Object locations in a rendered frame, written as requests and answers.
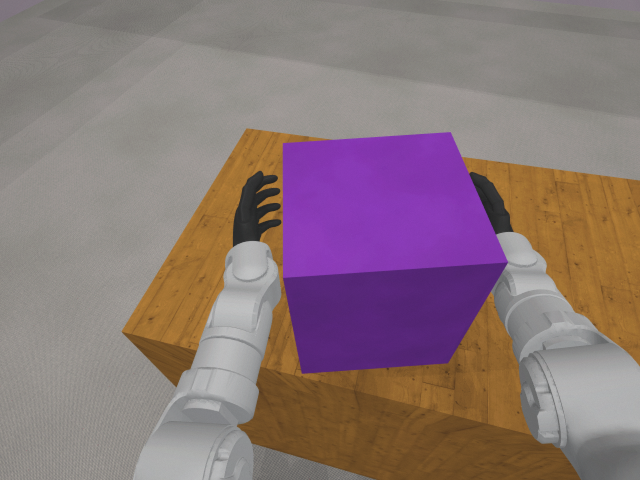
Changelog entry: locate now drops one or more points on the carton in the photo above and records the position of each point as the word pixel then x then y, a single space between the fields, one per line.
pixel 388 252

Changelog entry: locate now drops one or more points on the left robot hand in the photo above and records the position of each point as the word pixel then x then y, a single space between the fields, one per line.
pixel 247 215

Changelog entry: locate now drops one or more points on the pedestal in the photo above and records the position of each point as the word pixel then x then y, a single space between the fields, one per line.
pixel 462 420

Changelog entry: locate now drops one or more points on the robot right forearm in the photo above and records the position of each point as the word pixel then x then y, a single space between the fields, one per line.
pixel 534 312

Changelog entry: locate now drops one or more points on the right robot hand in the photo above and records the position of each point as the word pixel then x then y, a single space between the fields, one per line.
pixel 493 203

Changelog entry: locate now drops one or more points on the robot left forearm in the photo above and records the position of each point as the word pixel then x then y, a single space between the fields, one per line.
pixel 220 387

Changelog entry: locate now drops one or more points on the right robot upper arm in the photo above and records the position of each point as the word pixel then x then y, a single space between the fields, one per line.
pixel 585 400

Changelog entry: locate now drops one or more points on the left robot upper arm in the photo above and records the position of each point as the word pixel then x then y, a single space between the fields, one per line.
pixel 196 451

